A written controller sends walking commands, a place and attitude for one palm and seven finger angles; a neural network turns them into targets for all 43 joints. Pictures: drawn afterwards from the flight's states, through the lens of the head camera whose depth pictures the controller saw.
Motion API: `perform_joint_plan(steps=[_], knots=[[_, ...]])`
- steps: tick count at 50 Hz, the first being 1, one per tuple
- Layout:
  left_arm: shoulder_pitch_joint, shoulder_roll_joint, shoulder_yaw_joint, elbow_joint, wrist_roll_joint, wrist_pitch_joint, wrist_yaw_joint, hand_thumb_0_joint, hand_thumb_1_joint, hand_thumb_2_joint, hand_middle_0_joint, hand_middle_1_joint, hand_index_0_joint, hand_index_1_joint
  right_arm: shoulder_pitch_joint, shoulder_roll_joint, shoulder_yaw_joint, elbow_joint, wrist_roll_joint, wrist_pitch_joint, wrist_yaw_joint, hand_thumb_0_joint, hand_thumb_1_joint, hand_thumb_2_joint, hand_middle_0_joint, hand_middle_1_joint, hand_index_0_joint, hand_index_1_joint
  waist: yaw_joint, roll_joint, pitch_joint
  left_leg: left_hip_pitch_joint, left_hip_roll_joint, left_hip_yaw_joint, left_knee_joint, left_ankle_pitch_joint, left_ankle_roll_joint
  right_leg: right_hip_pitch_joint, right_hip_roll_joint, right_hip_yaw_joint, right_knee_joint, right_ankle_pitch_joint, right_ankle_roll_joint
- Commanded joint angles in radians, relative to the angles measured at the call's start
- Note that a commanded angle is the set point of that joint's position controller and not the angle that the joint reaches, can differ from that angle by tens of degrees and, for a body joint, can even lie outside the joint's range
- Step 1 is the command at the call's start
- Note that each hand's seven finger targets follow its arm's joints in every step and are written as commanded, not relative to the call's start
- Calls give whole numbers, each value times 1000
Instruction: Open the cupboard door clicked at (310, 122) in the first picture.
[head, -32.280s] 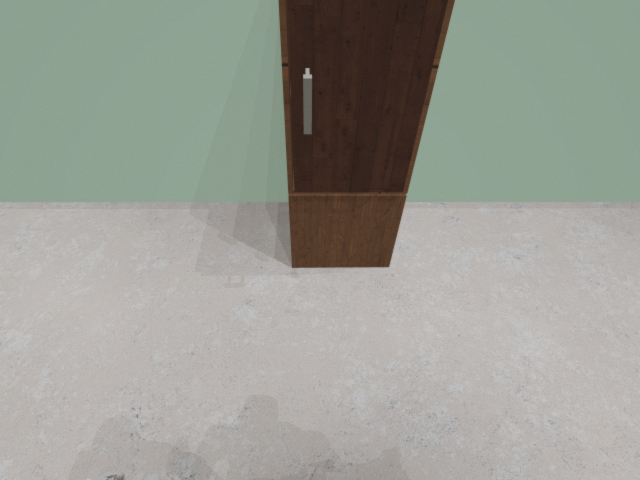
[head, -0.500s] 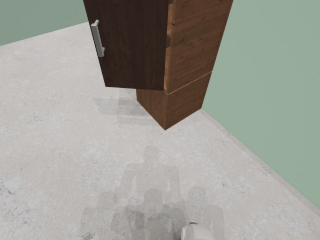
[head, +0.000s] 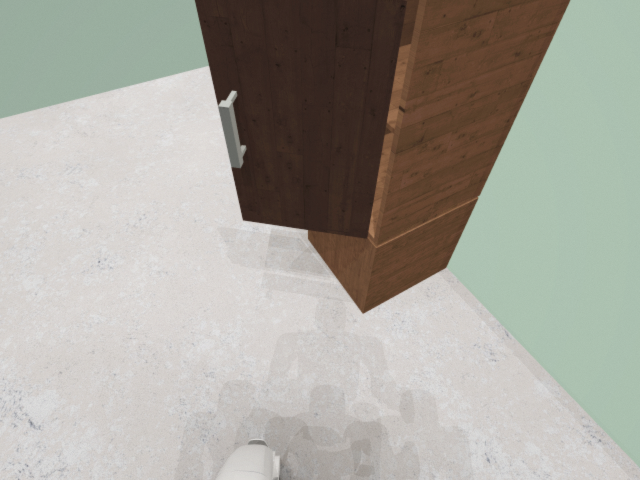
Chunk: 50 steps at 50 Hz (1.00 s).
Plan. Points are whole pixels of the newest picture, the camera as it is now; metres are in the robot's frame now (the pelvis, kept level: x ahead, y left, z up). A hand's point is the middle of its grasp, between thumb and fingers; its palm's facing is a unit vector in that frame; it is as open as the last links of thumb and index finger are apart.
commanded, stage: take the last steps up to it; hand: left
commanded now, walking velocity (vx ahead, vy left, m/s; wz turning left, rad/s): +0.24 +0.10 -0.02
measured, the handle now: (235, 130) +0.75 +0.26 -0.02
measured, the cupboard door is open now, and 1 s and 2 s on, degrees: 49 49 49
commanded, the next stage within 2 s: come to a stop and stand still in 0.24 s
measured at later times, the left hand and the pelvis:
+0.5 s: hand (175, 411) +0.23 +0.26 -0.17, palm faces -0.02 -0.98 -0.22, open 7.3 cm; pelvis +0.14 +0.07 -0.01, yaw -2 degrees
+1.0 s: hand (193, 438) +0.19 +0.22 -0.18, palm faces +0.00 -0.98 -0.22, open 7.3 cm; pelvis +0.15 +0.04 -0.01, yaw -2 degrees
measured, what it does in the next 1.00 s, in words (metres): walks ahead: left foot, then right foot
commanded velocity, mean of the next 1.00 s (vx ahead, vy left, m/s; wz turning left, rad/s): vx -0.03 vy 0.00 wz -0.02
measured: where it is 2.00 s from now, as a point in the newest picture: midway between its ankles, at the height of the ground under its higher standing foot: outside the picture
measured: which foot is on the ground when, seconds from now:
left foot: up 0.00-0.08, down 0.10-1.00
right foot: down 0.00-0.10, up 0.12-0.50, down 0.52-1.00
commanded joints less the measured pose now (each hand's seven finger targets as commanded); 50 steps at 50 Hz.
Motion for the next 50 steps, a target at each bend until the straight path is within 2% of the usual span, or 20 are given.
perform_joint_plan(steps=[1, 3, 4, 5, 6, 8, 10, 12, 17, 21, 22, 25, 26, 27, 30, 33, 38, 41, 46, 50], knots=[[48, 148, 27, -26, 0, -9, 12, 0, 900, 900, -200, -300, -200, -300, -48, -17, 8, -75, 9, -30, 11, 0, -900, -900, 200, 300, 200, 300, 1, -155, 43, 112, -46, 34, -130, -45, 27, -36, -271, 136, -49, 502, -112], [13, 153, 31, -33, -5, 0, 12, 0, 900, 900, -200, -300, -200, -300, 121, -64, 0, -24, 2, -40, -4, 0, -900, -900, 200, 300, 200, 300, -90, -103, -25, 391, -98, 70, -271, 7, 45, -116, -212, 61, 157, 550, -73], [37, 117, 22, -45, -9, 4, 9, 0, 900, 900, -200, -300, -200, -300, 251, -141, -17, 12, -8, -46, -16, 0, -900, -900, 200, 300, 200, 300, -134, 32, -126, 619, 10, -17, -269, 94, 77, -239, -142, 26, 375, 372, -44], [83, 62, 12, -62, -20, 7, 2, 0, 900, 900, -200, -300, -200, -300, 346, -246, -42, 27, -16, -45, -30, 0, -900, -900, 200, 300, 200, 300, -147, 282, -231, 798, 261, -343, -303, 235, 192, -464, -4, -38, 664, -212, -2], [35, 61, 3, -93, -14, 6, 9, 0, 900, 900, -200, -300, -200, -300, 361, -259, -36, 17, -6, -31, -36, 0, -900, -900, 200, 300, 200, 300, -147, 225, -223, 696, 325, -392, -373, 238, 251, -499, -2, 52, 859, -329, -29], [-25, 61, 9, -88, -13, 19, 9, 0, 900, 900, -200, -300, -200, -300, 202, -177, -15, -25, 3, -36, -49, 0, -900, -900, 200, 300, 200, 300, -97, 198, -121, 485, 283, -317, -460, 64, 241, -555, -63, 124, 965, -179, -26], [-6, 46, 14, -69, -3, 34, -2, 0, 900, 900, -200, -300, -200, -300, 146, -105, 9, -39, 3, -49, -52, 0, -900, -900, 200, 300, 200, 300, -50, 128, -48, 353, 217, -212, -511, 60, 210, -505, -88, 122, 900, -90, -13], [43, 29, 12, -58, -2, 47, -3, 0, 900, 900, -200, -300, -200, -300, 134, -91, 16, -33, 4, -56, -53, 0, -900, -900, 200, 300, 200, 300, -16, 110, -79, 324, 191, -140, -523, 113, 203, -450, -84, 107, 830, -61, -7], [-33, 7, 10, -94, 1, 56, -2, 0, 900, 900, -200, -300, -200, -300, 187, -66, 13, -9, -1, -58, -54, 0, -900, -900, 200, 300, 200, 300, -20, 45, -38, 322, 180, -107, -553, 163, 220, -437, -76, 95, 623, 5, 2], [-62, 2, -9, -86, -10, 63, 13, 0, 900, 900, -200, -300, -200, -300, 184, -57, 30, 24, 1, -51, -69, 0, -900, -900, 200, 300, 200, 300, -15, 54, -62, 331, 177, -68, -443, 511, 196, -268, -37, 93, 379, 21, 10], [-59, 16, -9, -83, -11, 68, 16, 0, 900, 900, -200, -300, -200, -300, 178, -69, 29, 31, 3, -44, -72, 0, -900, -900, 200, 300, 200, 300, -13, 70, -81, 332, 176, -63, -412, 515, 184, -217, -31, 91, 321, 36, 12], [-57, 76, -2, -81, -12, 77, 24, 0, 900, 900, -200, -300, -200, -300, 177, -66, 24, 52, 14, -22, -77, 0, -900, -900, 200, 300, 200, 300, -2, 49, -64, 310, 117, -69, -333, 366, 113, -125, -40, 127, 129, 234, -2], [-68, 108, 0, -86, -11, 74, 27, 0, 900, 900, -200, -300, -200, -300, 197, -54, 24, 56, 19, -15, -74, 0, -900, -900, 200, 300, 200, 300, -15, -9, -42, 270, 70, -57, -317, 258, 77, -99, -82, 175, 113, 412, -25], [-82, 126, -2, -92, -12, 74, 27, 0, 900, 900, -200, -300, -200, -300, 221, -48, 22, 61, 22, -9, -70, 0, -900, -900, 200, 300, 200, 300, -34, -1, -46, 258, 35, -38, -313, 163, 46, -102, -142, 207, 143, 534, -59], [-100, 140, 2, -107, -20, 74, 40, 0, 900, 900, -200, -300, -200, -300, 258, -49, 15, 76, 20, 13, -69, 0, -900, -900, 200, 300, 200, 300, -47, -99, -144, 350, -4, 5, -239, 157, 31, -114, -179, 230, 180, 699, -113], [-121, 133, 5, -127, -22, 83, 45, 0, 900, 900, -200, -300, -200, -300, 266, -45, 12, 75, 18, 23, -69, 0, -900, -900, 200, 300, 200, 300, -48, -35, -132, 370, 15, -10, -234, 225, 40, -156, -155, 206, 194, 606, -102], [-131, 88, 6, -147, -17, 100, 43, 0, 900, 900, -200, -300, -200, -300, 218, -68, 6, 48, 9, 28, -69, 0, -900, -900, 200, 300, 200, 300, -27, 58, -54, 296, 103, -90, -353, 197, 100, -187, -41, 135, 222, 219, -39], [-108, 79, 6, -136, -13, 95, 40, 0, 900, 900, -200, -300, -200, -300, 194, -53, 6, 40, 11, 25, -65, 0, -900, -900, 200, 300, 200, 300, -22, 22, -52, 281, 70, -64, -351, 46, 88, -172, -50, 165, 162, 198, -46], [-117, 94, 0, -118, -15, 74, 39, 0, 900, 900, -200, -300, -200, -300, 223, -12, 16, 55, 14, 28, -57, 0, -900, -900, 200, 300, 200, 300, -58, -69, -50, 366, -11, -6, -301, -102, 51, -237, -127, 257, 14, 164, -86], [-109, 81, -10, -87, -19, 68, 33, 0, 900, 900, -200, -300, -200, -300, 209, -21, 25, 72, 12, 23, -56, 0, -900, -900, 200, 300, 200, 300, -56, -16, 5, 372, 13, -32, -363, -79, 58, -255, -89, 234, -24, 76, -63]])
